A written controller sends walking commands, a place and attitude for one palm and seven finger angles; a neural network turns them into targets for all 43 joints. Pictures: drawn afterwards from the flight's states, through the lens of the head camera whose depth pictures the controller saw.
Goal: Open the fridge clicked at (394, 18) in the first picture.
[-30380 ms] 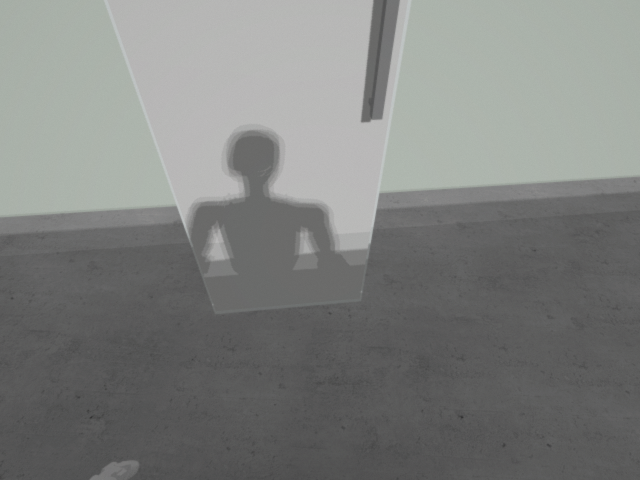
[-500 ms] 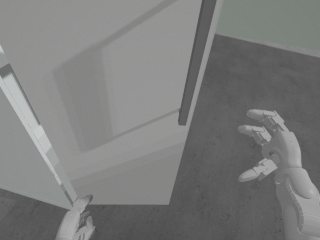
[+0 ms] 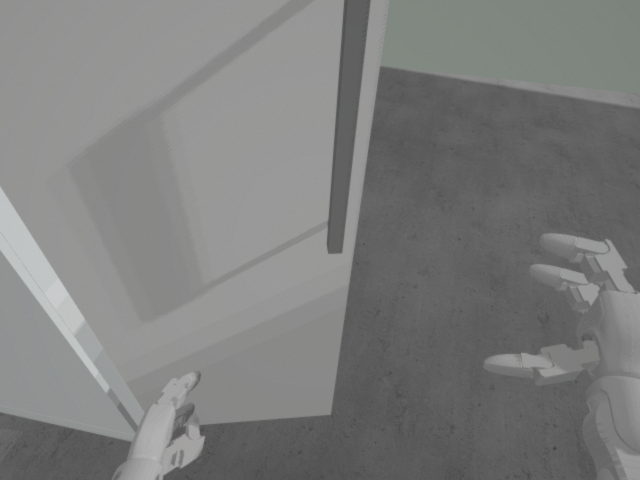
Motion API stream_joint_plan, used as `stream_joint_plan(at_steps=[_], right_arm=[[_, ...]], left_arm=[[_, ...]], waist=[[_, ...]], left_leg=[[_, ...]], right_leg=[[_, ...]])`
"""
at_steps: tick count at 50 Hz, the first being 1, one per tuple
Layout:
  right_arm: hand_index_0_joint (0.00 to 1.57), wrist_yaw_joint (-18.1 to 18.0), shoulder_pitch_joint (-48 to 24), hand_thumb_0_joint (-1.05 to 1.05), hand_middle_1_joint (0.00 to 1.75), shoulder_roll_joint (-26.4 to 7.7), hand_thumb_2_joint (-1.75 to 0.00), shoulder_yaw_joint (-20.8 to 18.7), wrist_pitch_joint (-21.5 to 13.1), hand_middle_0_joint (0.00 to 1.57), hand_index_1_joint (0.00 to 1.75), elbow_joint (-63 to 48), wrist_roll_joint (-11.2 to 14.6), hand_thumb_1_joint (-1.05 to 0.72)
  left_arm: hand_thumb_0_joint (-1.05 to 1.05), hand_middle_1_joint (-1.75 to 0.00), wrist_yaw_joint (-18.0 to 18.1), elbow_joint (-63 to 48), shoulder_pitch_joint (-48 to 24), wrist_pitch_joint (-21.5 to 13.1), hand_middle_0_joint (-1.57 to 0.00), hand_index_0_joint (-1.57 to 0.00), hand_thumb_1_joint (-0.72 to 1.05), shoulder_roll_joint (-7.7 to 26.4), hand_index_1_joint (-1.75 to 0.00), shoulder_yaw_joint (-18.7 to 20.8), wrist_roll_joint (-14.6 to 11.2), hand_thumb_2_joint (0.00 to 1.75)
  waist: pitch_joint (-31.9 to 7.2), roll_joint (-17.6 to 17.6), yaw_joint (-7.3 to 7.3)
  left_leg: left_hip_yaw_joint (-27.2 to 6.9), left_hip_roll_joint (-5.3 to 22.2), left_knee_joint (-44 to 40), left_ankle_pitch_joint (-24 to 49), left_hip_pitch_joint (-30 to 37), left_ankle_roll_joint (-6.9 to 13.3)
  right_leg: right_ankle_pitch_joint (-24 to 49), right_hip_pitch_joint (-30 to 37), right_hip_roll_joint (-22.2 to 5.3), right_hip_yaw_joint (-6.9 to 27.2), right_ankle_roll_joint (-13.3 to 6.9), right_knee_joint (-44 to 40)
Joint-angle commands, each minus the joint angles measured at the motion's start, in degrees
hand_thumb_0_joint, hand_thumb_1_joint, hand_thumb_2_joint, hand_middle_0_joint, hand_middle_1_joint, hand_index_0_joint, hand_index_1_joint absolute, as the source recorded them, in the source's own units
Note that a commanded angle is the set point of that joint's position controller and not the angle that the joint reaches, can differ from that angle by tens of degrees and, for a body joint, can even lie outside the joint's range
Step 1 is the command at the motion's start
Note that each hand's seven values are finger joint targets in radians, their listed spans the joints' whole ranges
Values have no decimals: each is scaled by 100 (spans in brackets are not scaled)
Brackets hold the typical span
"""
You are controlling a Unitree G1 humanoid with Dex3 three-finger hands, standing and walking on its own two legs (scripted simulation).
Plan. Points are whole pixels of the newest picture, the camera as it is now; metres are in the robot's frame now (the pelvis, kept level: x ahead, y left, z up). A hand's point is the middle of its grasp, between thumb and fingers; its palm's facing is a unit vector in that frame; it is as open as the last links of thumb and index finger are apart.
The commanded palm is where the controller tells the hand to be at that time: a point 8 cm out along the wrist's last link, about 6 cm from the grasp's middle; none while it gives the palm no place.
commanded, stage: draw the hand back to the body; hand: right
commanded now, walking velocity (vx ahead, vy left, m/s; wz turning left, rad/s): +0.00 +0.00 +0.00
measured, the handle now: (341, 134) +0.46 -0.02 +0.25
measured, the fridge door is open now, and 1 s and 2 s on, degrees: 74 74 74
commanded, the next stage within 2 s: step back with the hand held close in 0.92 s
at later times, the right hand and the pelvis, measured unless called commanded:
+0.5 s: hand (611, 352) +0.21 -0.28 +0.15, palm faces +0.41 +0.84 -0.35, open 9.1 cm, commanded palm +0.16 -0.32 +0.17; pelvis +0.01 -0.02 +0.00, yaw +1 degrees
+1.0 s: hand (615, 353) +0.21 -0.28 +0.15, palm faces +0.43 +0.83 -0.35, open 7.4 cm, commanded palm +0.16 -0.31 +0.17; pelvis +0.01 -0.01 +0.00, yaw +0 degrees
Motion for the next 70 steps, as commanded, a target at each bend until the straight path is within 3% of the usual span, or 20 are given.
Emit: stream_joint_plan(at_steps=[1, 4, 6, 8, 9, 14, 19, 27, 32, 38, 42, 51, 52, 53, 54, 55, 59, 64, 66, 70], right_arm=[[23, -300, -798, 0, 85, -882, -44, -372, -797, 23, 85, -1264, -242, 4], [23, -394, -795, 0, 79, -955, -50, -443, -989, 23, 79, -1498, -331, -7], [23, -447, -613, 0, 75, -1103, -53, -615, -1047, 23, 75, -1461, -354, -14], [22, -466, -454, 0, 70, -1086, -57, -664, -1124, 22, 70, -1597, -372, -21], [22, -468, -308, 0, 68, -1068, -58, -679, -1135, 22, 68, -1613, -372, -25], [22, -437, 395, 0, 58, -1080, -67, -928, -1131, 22, 58, -1370, -344, -43], [21, -421, 523, 0, 47, -1148, -76, -1079, -1139, 21, 47, -1490, -351, -61], [20, -494, 760, 0, 30, -1372, -90, -1429, -1108, 20, 30, -1640, -339, -90], [20, -508, 373, 0, 30, -1150, -90, -1099, -1056, 20, 30, -1659, -374, -90], [20, -539, 492, 0, 30, -1271, -90, -1249, -1036, 20, 30, -1626, -378, -90], [20, -505, 579, 0, 30, -1274, -90, -1297, -1014, 20, 30, -1645, -353, -90], [20, -493, 741, 0, 30, -1345, -90, -1376, -1001, 20, 30, -1667, -364, -90], [20, -507, 645, 0, 30, -1471, -90, -1499, -1025, 20, 30, -1880, -339, -90], [20, -585, -355, 0, 30, -2249, -90, -2295, -1403, 20, 30, -2555, -352, -90], [20, -562, 439, 0, 30, -1719, -90, -1951, -1479, 20, 30, -1822, -348, -90], [20, -531, 877, 0, 30, -1420, -90, -1670, -1447, 20, 30, -1574, -382, -90], [20, -544, 1230, 0, 30, -1250, -90, -1478, -1572, 20, 30, -1597, -466, -90], [20, -608, 1584, 0, 30, -1571, -90, -1810, -1671, 20, 30, -2035, -508, -90], [20, -647, 1693, 0, 30, -1808, -90, -2078, -1705, 20, 30, -2157, -517, -90], [20, -665, 1731, 0, 30, -1707, -90, -2061, -1763, 20, 30, -2214, -516, -90]], left_arm=[[0, -30, 63, -773, -685, -254, -20, -20, 90, 612, -30, 312, 38, 90], [0, -30, 91, -761, -700, -251, -20, -20, 90, 602, -30, 336, 50, 90], [0, -30, 121, -720, -722, -251, -20, -20, 90, 621, -30, 344, 66, 90], [0, -30, 128, -711, -708, -255, -20, -20, 90, 604, -30, 366, 67, 90], [0, -30, 131, -694, -703, -257, -20, -20, 90, 600, -30, 368, 80, 90], [0, -30, 97, -665, -660, -166, -20, -20, 90, 600, -30, 414, 76, 90], [0, -30, 85, -686, -643, -98, -20, -20, 90, 616, -30, 452, 64, 90], [0, -30, 133, -713, -598, -126, -20, -20, 90, 611, -30, 456, 79, 90], [0, -30, 145, -660, -594, -161, -20, -20, 90, 649, -30, 442, 85, 90], [0, -30, 161, -672, -610, -185, -20, -20, 90, 625, -30, 431, 111, 90], [0, -30, 149, -705, -665, -155, -20, -20, 90, 592, -30, 413, 106, 90], [0, -30, 145, -704, -650, -177, -20, -20, 90, 606, -30, 433, 116, 90], [0, -30, 145, -730, -648, -183, -20, -20, 90, 595, -30, 437, 114, 90], [0, -30, 148, -1065, -557, -84, -20, -20, 90, 647, -30, 401, 43, 90], [0, -30, 191, -870, -456, -4, -20, -20, 90, 539, -30, 397, 83, 90], [0, -30, 183, -881, -486, 63, -20, -20, 90, 572, -30, 425, 101, 90], [0, -30, 189, -956, -477, 235, -20, -20, 90, 684, -30, 499, 135, 90], [0, -30, 220, -1192, -548, 446, -20, -20, 90, 695, -30, 584, 109, 90], [0, -30, 243, -1247, -584, 500, -20, -20, 90, 680, -30, 606, 108, 90], [0, -30, 271, -1351, -535, 549, -20, -20, 90, 677, -30, 628, 83, 90]], waist=[[-428, -28, 32], [-554, -160, 30], [-539, 57, -8], [-603, -107, -21], [-580, -225, -35], [-344, 65, -86], [-229, -235, -84], [-239, -239, -117], [-72, -348, -20], [-229, -107, -100], [-233, -301, -127], [-306, -248, -146], [-431, -266, -163], [18, -143, 109], [-17, 340, 151], [49, 489, 164], [-519, -124, 185], [-1098, 7, 158], [-1138, 19, 138], [-835, 6, 172]], left_leg=[[-373, -2, -438, 429, 722, 41], [-340, -6, -403, 350, 821, 56], [-328, -21, -428, 361, 880, 55], [-310, -16, -373, 498, 951, 71], [-308, -13, -351, 645, 969, 76], [-281, -42, -331, 948, 1005, 65], [-299, -59, -363, 910, 924, 65], [-291, -87, -383, 815, 949, 74], [-286, -78, -450, 621, 759, 56], [-266, -87, -392, 647, 938, 65], [-307, -76, -416, 695, 1010, 71], [-311, -90, -427, 908, 1072, 65], [-327, -84, -409, 1018, 1164, 67], [-987, 236, -617, 1242, 766, 61], [-1014, 386, -675, 1188, 589, 111], [-1083, 423, -757, 1156, 348, 112], [-924, 444, -303, 1832, 523, 66], [-799, 351, 339, 2575, 909, -17], [-814, 343, 504, 2629, 983, -34], [-924, 288, 708, 2328, 1052, -71]], right_leg=[[1024, -526, -43, 198, -16, -691], [997, -455, -44, 259, 9, -787], [1048, -457, -56, 283, -12, -805], [1211, -390, -59, 304, 14, -826], [1361, -376, -51, 294, 23, -815], [1803, -475, -101, 288, 76, -805], [1870, -446, -118, 266, 118, -813], [1768, -417, -112, 297, 143, -846], [1565, -390, -100, 298, 108, -853], [1554, -414, -77, 337, 118, -874], [1543, -451, -68, 301, 115, -871], [1759, -408, -61, 242, 85, -811], [1847, -368, -59, 251, 78, -790], [1017, -939, -232, 278, -86, -711], [875, -845, -175, 337, -100, -604], [909, -729, -159, 296, -107, -533], [1706, -658, -281, 269, -63, -523], [2396, -887, -439, 413, -85, -483], [2271, -1094, -464, 483, -123, -507], [1378, -1794, -531, 580, -231, -640]])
